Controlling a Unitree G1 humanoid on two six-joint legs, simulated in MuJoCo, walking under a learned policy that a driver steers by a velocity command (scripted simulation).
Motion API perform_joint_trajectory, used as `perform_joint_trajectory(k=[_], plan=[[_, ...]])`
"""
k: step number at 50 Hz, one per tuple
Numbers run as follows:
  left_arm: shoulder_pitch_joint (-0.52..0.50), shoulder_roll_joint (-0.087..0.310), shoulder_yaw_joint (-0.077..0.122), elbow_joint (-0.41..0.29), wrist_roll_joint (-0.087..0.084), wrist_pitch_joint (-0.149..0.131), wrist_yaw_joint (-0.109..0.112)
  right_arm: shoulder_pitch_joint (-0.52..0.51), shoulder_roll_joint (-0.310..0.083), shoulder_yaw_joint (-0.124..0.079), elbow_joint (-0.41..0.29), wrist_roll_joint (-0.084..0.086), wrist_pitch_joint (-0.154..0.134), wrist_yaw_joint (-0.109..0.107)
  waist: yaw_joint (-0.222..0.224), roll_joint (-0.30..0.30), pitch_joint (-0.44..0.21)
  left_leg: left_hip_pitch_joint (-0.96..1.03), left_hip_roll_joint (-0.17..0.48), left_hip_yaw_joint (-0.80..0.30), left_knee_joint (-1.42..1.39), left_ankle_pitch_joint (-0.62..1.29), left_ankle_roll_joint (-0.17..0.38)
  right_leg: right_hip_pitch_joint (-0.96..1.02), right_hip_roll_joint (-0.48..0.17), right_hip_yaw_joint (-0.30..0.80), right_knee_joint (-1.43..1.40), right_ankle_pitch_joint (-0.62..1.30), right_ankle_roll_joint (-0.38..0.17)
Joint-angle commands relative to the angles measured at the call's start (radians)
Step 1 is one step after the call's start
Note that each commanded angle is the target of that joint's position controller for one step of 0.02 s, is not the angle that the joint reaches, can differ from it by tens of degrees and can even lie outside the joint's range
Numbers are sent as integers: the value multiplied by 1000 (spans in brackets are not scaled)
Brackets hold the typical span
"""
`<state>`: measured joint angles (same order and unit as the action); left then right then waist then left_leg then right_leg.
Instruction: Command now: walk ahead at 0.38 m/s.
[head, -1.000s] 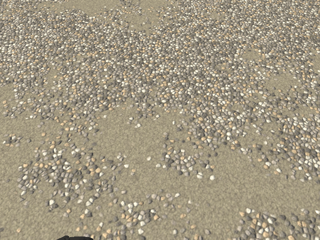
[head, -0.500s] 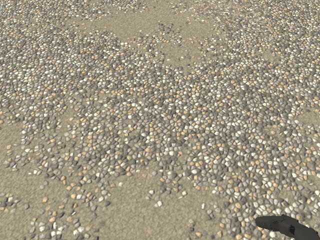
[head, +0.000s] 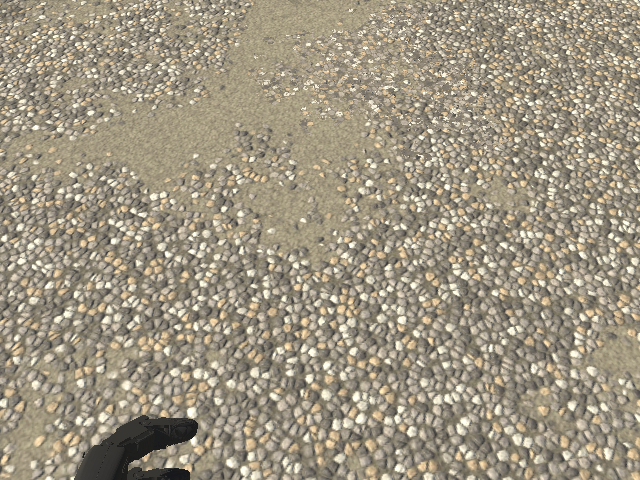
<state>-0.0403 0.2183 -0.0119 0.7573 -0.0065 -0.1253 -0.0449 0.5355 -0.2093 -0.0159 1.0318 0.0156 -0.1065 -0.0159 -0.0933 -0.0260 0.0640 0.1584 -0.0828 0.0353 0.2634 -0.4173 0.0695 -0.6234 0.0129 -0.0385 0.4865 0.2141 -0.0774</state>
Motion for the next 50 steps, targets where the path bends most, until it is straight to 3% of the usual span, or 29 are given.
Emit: perform_joint_trajectory(k=[1,2,3,4,5,6,7,8,10,12,15,18,21,22,23,25,26,30,35,50], plan=[[345,174,72,54,6,-16,10,-139,-207,-36,-76,-21,23,-17,277,166,-202,-173,172,-40,397,1090,-39,552,44,3,-58,160,-38],[497,227,79,105,31,-3,21,-162,-161,-23,-107,-35,25,-13,312,53,-315,-330,94,-13,760,702,-68,787,-141,154,27,537,-87],[473,222,55,106,77,-4,9,158,32,23,-46,-26,26,12,139,-256,-524,-638,-59,-164,1195,-279,-115,1112,-442,532,147,922,-335],[451,165,56,92,55,5,2,200,-65,10,-6,1,17,27,180,-139,-630,-665,-32,-300,1260,-239,-87,1086,-424,622,49,744,-361],[320,149,53,65,22,13,4,52,-133,-8,-52,16,19,27,160,-70,-446,-721,27,-245,1207,-189,-88,907,-379,501,-8,547,-328],[209,115,42,52,1,19,7,-68,-156,-18,-87,3,24,13,120,56,-288,-723,80,-172,1119,-115,-97,687,-323,411,-79,389,-272],[173,83,27,49,6,18,9,-137,-164,-31,-95,-6,37,-1,103,96,-193,-686,102,-145,1063,-75,-107,511,-283,352,-134,353,-241],[164,92,26,60,24,18,8,-118,-135,-30,-99,-12,54,-6,64,67,-172,-612,131,-142,1008,-36,-111,403,-260,312,-160,347,-231],[153,94,25,80,44,19,3,-100,-69,-20,-99,-14,75,-16,33,4,-162,-512,149,-123,862,-9,-119,269,-214,221,-194,373,-215],[152,112,31,95,51,20,11,-138,-57,-17,-113,-15,83,-29,26,-37,-190,-468,150,-103,690,30,-122,245,-188,158,-193,412,-201],[173,146,44,112,37,40,30,-221,-85,-24,-122,-16,102,-38,55,-53,-236,-413,150,-96,533,172,-118,259,-183,157,-221,98,-171],[168,148,46,119,27,63,43,-308,-106,-34,-134,-14,118,-40,76,-69,-161,-400,145,-91,412,201,-102,212,-177,205,-271,-412,-143],[205,108,34,141,11,76,51,-330,-109,-37,-128,-36,108,-38,70,-42,-98,-338,147,-85,200,266,-63,192,-131,221,-237,-666,-62],[235,98,31,150,16,74,52,-318,-132,-39,-127,-43,103,-38,80,-12,-96,-309,198,-130,175,301,-40,180,-105,208,-193,-677,-29],[296,105,39,156,15,74,53,-337,-205,-57,-117,-30,103,-38,140,93,-74,-353,203,-138,188,237,-8,179,-36,141,-179,-646,-1],[245,109,43,155,18,85,63,-329,-120,-44,-93,-27,92,-28,113,115,-62,-492,170,-131,126,56,-22,311,-13,81,-111,-540,24],[243,96,42,159,16,90,67,-348,-111,-41,-91,-30,85,-26,120,124,-63,-508,165,-128,119,87,-36,343,-17,76,-90,-497,21],[248,99,47,177,18,95,66,-336,-115,-41,-71,-20,64,-25,113,93,-100,-453,156,-116,156,252,-41,381,-23,72,-49,-361,12],[237,95,51,195,10,103,68,-307,-115,-39,-43,-16,66,-26,99,55,-112,-417,144,-103,190,353,-31,406,-27,73,-22,-269,16],[234,87,61,255,6,124,83,-298,-87,-34,2,-17,84,-27,94,34,-66,-402,117,-81,182,337,-31,423,-36,80,-26,-271,30]])
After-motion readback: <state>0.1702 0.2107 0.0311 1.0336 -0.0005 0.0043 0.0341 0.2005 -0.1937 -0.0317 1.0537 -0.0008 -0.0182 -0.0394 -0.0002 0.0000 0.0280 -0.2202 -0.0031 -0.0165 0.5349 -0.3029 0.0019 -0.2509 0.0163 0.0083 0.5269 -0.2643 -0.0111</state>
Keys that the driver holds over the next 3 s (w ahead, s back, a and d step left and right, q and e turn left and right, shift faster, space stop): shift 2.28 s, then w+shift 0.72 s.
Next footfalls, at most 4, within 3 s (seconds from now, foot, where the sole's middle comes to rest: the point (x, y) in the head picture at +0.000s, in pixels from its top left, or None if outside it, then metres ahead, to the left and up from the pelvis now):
0.02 right None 0.27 -0.08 -0.76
0.44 left None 0.26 0.15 -0.76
2.60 right None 0.33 -0.12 -0.76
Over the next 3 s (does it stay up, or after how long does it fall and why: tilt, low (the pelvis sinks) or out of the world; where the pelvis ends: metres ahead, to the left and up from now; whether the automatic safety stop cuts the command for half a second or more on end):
stays up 0.54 -0.01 -0.01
